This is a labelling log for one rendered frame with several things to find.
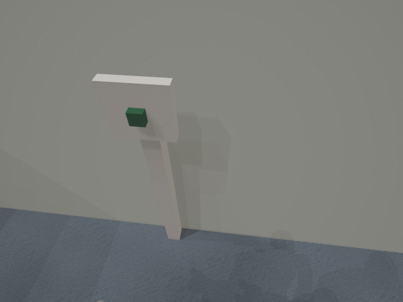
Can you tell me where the panel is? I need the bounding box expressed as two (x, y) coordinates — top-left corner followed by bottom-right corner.
(92, 74), (181, 240)

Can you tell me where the button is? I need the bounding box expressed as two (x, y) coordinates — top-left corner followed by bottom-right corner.
(125, 108), (148, 127)

